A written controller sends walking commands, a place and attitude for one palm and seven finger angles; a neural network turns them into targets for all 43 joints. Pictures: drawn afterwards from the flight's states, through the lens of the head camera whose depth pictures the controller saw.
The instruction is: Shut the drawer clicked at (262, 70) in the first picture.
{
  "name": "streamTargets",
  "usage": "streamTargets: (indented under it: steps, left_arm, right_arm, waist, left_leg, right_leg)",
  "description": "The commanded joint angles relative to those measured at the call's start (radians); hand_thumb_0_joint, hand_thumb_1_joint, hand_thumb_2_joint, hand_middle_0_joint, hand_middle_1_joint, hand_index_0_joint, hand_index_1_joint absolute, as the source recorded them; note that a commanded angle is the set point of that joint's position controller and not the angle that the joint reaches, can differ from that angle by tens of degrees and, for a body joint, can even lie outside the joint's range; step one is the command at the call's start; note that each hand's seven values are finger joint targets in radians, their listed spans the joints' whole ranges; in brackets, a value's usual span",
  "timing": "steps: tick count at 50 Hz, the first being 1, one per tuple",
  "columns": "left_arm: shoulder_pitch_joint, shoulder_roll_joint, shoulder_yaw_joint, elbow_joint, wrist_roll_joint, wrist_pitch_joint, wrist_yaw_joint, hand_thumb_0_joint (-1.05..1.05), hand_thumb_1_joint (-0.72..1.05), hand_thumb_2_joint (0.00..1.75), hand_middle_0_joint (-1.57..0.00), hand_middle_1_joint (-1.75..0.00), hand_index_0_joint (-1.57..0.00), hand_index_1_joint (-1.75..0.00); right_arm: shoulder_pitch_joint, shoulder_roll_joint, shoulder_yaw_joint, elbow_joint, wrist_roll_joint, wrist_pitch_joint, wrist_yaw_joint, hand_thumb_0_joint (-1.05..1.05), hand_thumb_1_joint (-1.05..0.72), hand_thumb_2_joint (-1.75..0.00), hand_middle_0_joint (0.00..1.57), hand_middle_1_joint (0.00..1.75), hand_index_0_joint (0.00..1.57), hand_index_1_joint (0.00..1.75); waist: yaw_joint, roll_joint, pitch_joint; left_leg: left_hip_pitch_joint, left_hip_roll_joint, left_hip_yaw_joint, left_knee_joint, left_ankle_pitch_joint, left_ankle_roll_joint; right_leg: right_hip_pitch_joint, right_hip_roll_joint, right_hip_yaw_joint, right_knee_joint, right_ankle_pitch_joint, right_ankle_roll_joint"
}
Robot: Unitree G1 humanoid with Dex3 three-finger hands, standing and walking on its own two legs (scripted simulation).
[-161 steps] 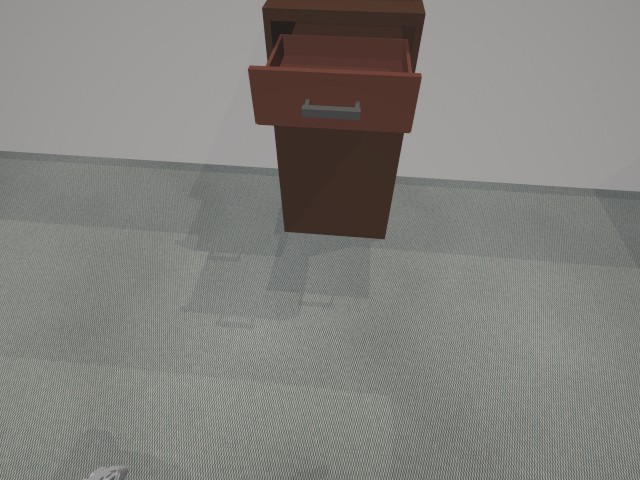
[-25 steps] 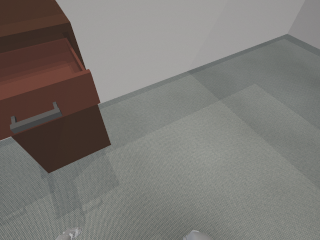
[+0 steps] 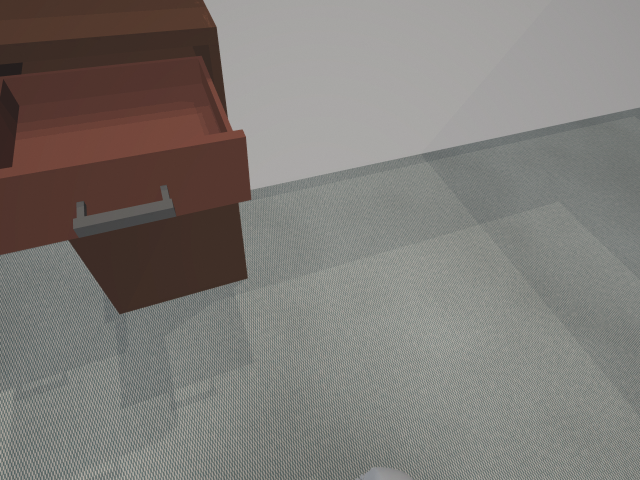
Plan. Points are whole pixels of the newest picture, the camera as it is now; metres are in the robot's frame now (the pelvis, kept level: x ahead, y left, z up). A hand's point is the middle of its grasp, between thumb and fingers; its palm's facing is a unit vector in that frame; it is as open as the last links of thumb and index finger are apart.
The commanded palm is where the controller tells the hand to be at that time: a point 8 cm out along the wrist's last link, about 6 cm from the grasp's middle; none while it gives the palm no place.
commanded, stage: turn to face it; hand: left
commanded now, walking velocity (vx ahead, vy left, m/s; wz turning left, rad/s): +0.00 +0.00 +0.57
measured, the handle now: (125, 208) +0.48 +0.30 +0.02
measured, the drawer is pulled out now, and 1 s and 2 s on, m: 0.30 0.30 0.30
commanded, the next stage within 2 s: take the last steps up to it in 0.46 s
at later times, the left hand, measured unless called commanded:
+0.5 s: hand out of the picture -0.02 +0.15 -0.14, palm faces +0.30 -0.91 -0.28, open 7.4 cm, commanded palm none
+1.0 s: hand out of the picture -0.04 +0.17 -0.17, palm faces +0.36 -0.92 -0.16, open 7.4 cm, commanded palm none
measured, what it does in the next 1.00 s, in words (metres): steps on the spot, turning left: right foot, then left foot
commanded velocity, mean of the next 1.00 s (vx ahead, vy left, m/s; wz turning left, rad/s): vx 0.14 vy -0.03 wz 0.19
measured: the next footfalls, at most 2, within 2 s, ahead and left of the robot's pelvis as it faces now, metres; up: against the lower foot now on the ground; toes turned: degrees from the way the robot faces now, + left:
right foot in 0.30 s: +0.05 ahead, -0.15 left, +0.00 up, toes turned +8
left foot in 0.72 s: -0.06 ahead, +0.07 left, +0.00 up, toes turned +21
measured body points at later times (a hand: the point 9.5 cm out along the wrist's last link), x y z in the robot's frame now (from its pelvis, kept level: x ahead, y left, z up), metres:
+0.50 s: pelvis -0.01 -0.06 +0.01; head +0.01 -0.07 +0.46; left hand -0.03 +0.20 -0.12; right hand +0.16 -0.29 -0.14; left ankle -0.07 +0.08 -0.65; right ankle +0.01 -0.15 -0.73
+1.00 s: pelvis +0.01 -0.01 +0.01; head +0.02 +0.02 +0.46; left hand -0.06 +0.22 -0.15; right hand +0.07 -0.25 -0.12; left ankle -0.09 +0.06 -0.73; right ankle +0.11 -0.13 -0.67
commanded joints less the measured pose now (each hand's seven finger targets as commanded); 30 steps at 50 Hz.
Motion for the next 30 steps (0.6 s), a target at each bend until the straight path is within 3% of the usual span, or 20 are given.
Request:
streamTargets:
  steps: [1, 4, 7, 11, 13, 14, 15, 16, 17, 19, 21, 25, 27, 28, 30]
  left_arm:
    - [-0.031, 0.052, 0.013, -0.095, -0.007, -0.038, 0.001, 0.0, 0.9, 0.9, -0.2, -0.3, -0.2, -0.3]
    - [-0.046, 0.059, 0.011, -0.102, -0.008, -0.037, 0.004, 0.0, 0.9, 0.9, -0.2, -0.3, -0.2, -0.3]
    - [-0.017, 0.066, 0.01, -0.104, -0.008, -0.035, 0.007, 0.0, 0.9, 0.9, -0.2, -0.3, -0.2, -0.3]
    - [0.075, 0.083, 0.005, -0.094, -0.011, -0.043, 0.012, 0.0, 0.9, 0.9, -0.2, -0.3, -0.2, -0.3]
    - [0.15, 0.106, 0.008, -0.082, -0.007, -0.056, 0.017, 0.0, 0.9, 0.9, -0.2, -0.3, -0.2, -0.3]
    - [0.168, 0.179, 0.016, -0.088, 0.008, -0.07, 0.024, 0.0, 0.9, 0.9, -0.2, -0.3, -0.2, -0.3]
    - [0.156, 0.266, 0.03, -0.107, 0.019, -0.074, 0.023, 0.0, 0.9, 0.9, -0.2, -0.3, -0.2, -0.3]
    - [0.154, 0.242, 0.023, -0.119, 0.007, -0.073, 0.024, 0.0, 0.9, 0.9, -0.2, -0.3, -0.2, -0.3]
    - [0.093, 0.223, 0.02, -0.129, 0.008, -0.073, 0.023, 0.0, 0.9, 0.9, -0.2, -0.3, -0.2, -0.3]
    - [0.024, 0.172, 0.004, -0.147, 0.009, -0.078, 0.022, 0.0, 0.9, 0.9, -0.2, -0.3, -0.2, -0.3]
    - [0.064, 0.171, 0.001, -0.142, 0.012, -0.084, 0.021, 0.0, 0.9, 0.9, -0.2, -0.3, -0.2, -0.3]
    - [0.174, 0.2, 0.003, -0.104, 0.017, -0.081, 0.02, 0.0, 0.9, 0.9, -0.2, -0.3, -0.2, -0.3]
    - [0.2, 0.212, 0.006, -0.088, 0.02, -0.078, 0.018, 0.0, 0.9, 0.9, -0.2, -0.3, -0.2, -0.3]
    - [0.209, 0.215, 0.005, -0.079, 0.02, -0.076, 0.018, 0.0, 0.9, 0.9, -0.2, -0.3, -0.2, -0.3]
    - [0.215, 0.207, 0.003, -0.058, 0.02, -0.077, 0.015, 0.0, 0.9, 0.9, -0.2, -0.3, -0.2, -0.3]
  right_arm:
    - [0.017, -0.233, -0.061, -0.064, -0.002, -0.018, -0.024, 0.0, -0.9, -0.9, 0.2, 0.3, 0.2, 0.3]
    - [0.021, -0.251, -0.07, -0.067, -0.002, -0.009, -0.021, 0.0, -0.9, -0.9, 0.2, 0.3, 0.2, 0.3]
    - [-0.021, -0.277, -0.078, -0.083, -0.004, 0.001, -0.015, 0.0, -0.9, -0.9, 0.2, 0.3, 0.2, 0.3]
    - [-0.108, -0.3, -0.083, -0.119, -0.005, 0.015, -0.005, 0.0, -0.9, -0.9, 0.2, 0.3, 0.2, 0.3]
    - [-0.143, -0.29, -0.082, -0.137, 0.005, 0.019, 0.002, 0.0, -0.9, -0.9, 0.2, 0.3, 0.2, 0.3]
    - [-0.137, -0.237, -0.075, -0.148, 0.016, 0.019, 0.01, 0.0, -0.9, -0.9, 0.2, 0.3, 0.2, 0.3]
    - [-0.141, -0.185, -0.064, -0.182, 0.014, 0.018, 0.012, 0.0, -0.9, -0.9, 0.2, 0.3, 0.2, 0.3]
    - [-0.171, -0.243, -0.076, -0.175, -0.002, 0.032, 0.01, 0.0, -0.9, -0.9, 0.2, 0.3, 0.2, 0.3]
    - [-0.174, -0.236, -0.08, -0.161, 0.0, 0.041, 0.016, 0.0, -0.9, -0.9, 0.2, 0.3, 0.2, 0.3]
    - [-0.148, -0.235, -0.075, -0.137, 0.001, 0.042, 0.027, 0.0, -0.9, -0.9, 0.2, 0.3, 0.2, 0.3]
    - [-0.161, -0.216, -0.064, -0.132, 0.003, 0.041, 0.029, 0.0, -0.9, -0.9, 0.2, 0.3, 0.2, 0.3]
    - [-0.259, -0.195, -0.047, -0.148, 0.009, 0.04, 0.026, 0.0, -0.9, -0.9, 0.2, 0.3, 0.2, 0.3]
    - [-0.28, -0.184, -0.04, -0.149, 0.013, 0.036, 0.025, 0.0, -0.9, -0.9, 0.2, 0.3, 0.2, 0.3]
    - [-0.283, -0.177, -0.037, -0.146, 0.015, 0.034, 0.023, 0.0, -0.9, -0.9, 0.2, 0.3, 0.2, 0.3]
    - [-0.26, -0.163, -0.027, -0.134, 0.014, 0.022, 0.021, 0.0, -0.9, -0.9, 0.2, 0.3, 0.2, 0.3]
  waist:
    - [0.018, 0.156, -0.095]
    - [0.001, 0.158, -0.095]
    - [0.01, 0.197, -0.091]
    - [0.046, 0.207, -0.098]
    - [0.085, 0.144, -0.097]
    - [0.092, -0.032, -0.102]
    - [0.088, -0.276, -0.056]
    - [0.098, -0.198, -0.046]
    - [0.063, -0.164, -0.015]
    - [0.024, -0.087, 0.011]
    - [0.044, -0.106, -0.02]
    - [0.101, -0.119, -0.032]
    - [0.114, -0.132, -0.049]
    - [0.119, -0.142, -0.058]
    - [0.116, -0.154, -0.083]
  left_leg:
    - [0.198, 0.233, -0.297, -0.247, 0.509, 0.135]
    - [0.231, 0.228, -0.339, -0.241, 0.511, 0.148]
    - [0.193, 0.218, -0.363, -0.239, 0.452, 0.146]
    - [0.085, 0.191, -0.395, -0.195, 0.416, 0.128]
    - [-0.043, 0.137, -0.362, -0.12, 0.275, 0.071]
    - [-0.166, 0.041, -0.276, 0.042, 0.104, 0.004]
    - [-0.302, -0.1, -0.115, 0.279, -0.251, -0.069]
    - [-0.252, -0.05, -0.191, 0.45, -0.265, -0.055]
    - [-0.251, -0.042, -0.186, 0.555, -0.211, -0.058]
    - [-0.243, -0.013, -0.149, 0.618, -0.104, -0.074]
    - [-0.225, -0.013, -0.113, 0.574, -0.09, -0.09]
    - [-0.181, -0.012, -0.067, 0.384, -0.152, -0.1]
    - [-0.138, -0.021, -0.049, 0.297, -0.164, -0.095]
    - [-0.11, -0.025, -0.044, 0.256, -0.169, -0.09]
    - [-0.054, -0.03, -0.03, 0.15, -0.16, -0.077]
  right_leg:
    - [-0.093, -0.005, 0.064, 0.009, 0.024, 0.028]
    - [-0.075, 0.015, 0.063, -0.085, -0.002, 0.032]
    - [-0.02, 0.027, 0.065, -0.157, 0.003, 0.029]
    - [0.155, 0.059, 0.052, -0.355, 0.055, 0.013]
    - [0.333, 0.041, 0.049, -0.592, 0.223, 0.01]
    - [0.432, -0.116, 0.216, -0.746, 0.225, -0.028]
    - [0.402, -0.371, 0.466, -0.79, 0.325, -0.148]
    - [0.253, -0.387, 0.448, -0.796, 0.306, -0.193]
    - [0.204, -0.327, 0.402, -0.789, 0.288, -0.199]
    - [0.199, -0.241, 0.239, -0.738, 0.393, -0.182]
    - [0.264, -0.219, 0.162, -0.704, 0.508, -0.179]
    - [0.347, -0.243, 0.149, -0.675, 0.648, -0.201]
    - [0.364, -0.246, 0.145, -0.666, 0.686, -0.206]
    - [0.366, -0.246, 0.15, -0.664, 0.69, -0.207]
    - [0.384, -0.239, 0.156, -0.687, 0.57, -0.192]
